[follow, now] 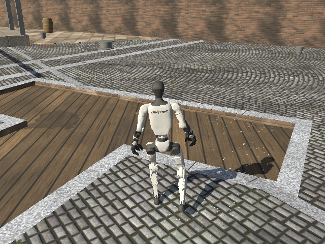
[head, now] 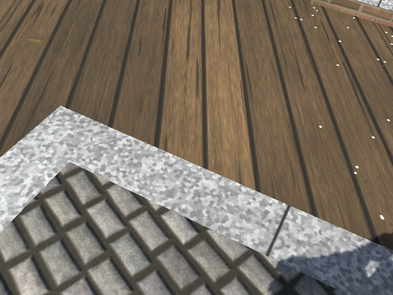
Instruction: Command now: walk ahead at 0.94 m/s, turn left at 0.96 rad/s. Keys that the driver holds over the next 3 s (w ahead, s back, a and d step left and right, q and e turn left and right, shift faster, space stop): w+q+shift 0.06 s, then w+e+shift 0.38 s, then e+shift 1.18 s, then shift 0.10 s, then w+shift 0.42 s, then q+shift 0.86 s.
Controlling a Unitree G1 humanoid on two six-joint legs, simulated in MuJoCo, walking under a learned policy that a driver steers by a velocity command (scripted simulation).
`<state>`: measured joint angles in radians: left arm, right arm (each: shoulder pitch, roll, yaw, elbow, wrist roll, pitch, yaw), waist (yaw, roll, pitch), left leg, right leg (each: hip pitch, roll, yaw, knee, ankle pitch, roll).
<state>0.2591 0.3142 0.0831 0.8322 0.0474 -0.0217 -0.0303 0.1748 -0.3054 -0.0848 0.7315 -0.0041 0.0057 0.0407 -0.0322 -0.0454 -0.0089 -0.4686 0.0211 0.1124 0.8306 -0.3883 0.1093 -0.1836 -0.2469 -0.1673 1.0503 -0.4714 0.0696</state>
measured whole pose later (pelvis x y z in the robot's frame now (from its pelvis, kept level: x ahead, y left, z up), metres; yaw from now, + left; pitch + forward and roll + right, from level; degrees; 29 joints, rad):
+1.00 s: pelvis +0.69 +0.13 +0.02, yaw -30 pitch +0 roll +0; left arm 0.18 0.37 0.10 0.65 0.02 0.08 -0.02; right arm 0.17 -0.25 0.00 0.66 -0.03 -0.03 -0.05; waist 0.01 -0.03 0.09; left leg -0.40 0.04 0.08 0.49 -0.09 0.01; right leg -0.57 0.04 0.02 1.26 -0.43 0.03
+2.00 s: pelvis +0.71 +0.07 +0.04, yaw -76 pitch +2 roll +0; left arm 0.20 0.30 0.03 0.69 0.03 0.01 -0.07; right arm 0.36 -0.30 -0.06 0.74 -0.01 -0.01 0.01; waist -0.04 0.01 -0.05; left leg -0.18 0.05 0.08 0.42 -0.27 0.00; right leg -0.28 0.03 -0.01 0.56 -0.34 -0.05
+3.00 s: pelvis +0.74 -0.27 +0.03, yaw -37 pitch +1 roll +0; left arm 0.09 0.31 0.01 0.65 0.01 0.02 0.04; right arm 0.27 -0.38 -0.11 0.65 0.01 0.07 0.00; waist -0.05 0.02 0.06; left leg -0.30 -0.26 -0.41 0.61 -0.34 0.03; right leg -0.30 0.08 0.12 0.48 -0.16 -0.02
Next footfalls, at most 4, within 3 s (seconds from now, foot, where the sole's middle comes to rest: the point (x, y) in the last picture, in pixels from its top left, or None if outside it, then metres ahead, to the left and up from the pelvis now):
0.42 right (163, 282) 0.55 0.06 -0.74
0.80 left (138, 199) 0.87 0.16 -0.74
1.22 right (178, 249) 0.67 0.01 -0.74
1.60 left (154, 208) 0.83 0.10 -0.74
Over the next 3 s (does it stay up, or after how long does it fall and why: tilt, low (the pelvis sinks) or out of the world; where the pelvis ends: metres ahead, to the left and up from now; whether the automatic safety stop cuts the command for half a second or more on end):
stays up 0.74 -0.27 0.03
